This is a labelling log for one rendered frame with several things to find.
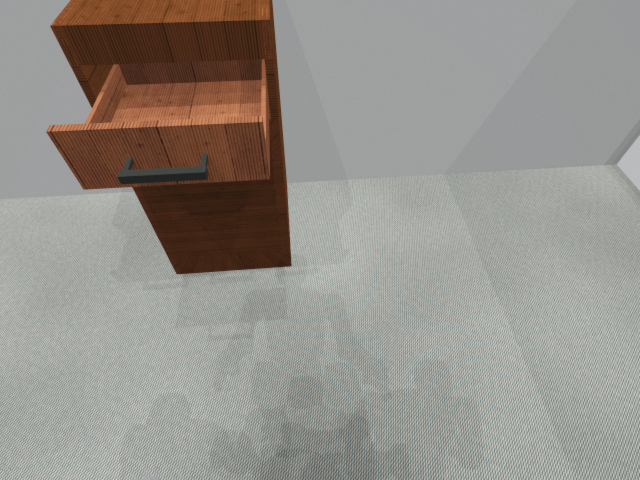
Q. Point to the cabinet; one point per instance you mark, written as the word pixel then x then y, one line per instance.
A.
pixel 203 227

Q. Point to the handle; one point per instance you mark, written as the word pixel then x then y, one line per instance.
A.
pixel 128 176

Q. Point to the drawer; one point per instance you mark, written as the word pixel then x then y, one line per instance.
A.
pixel 166 115

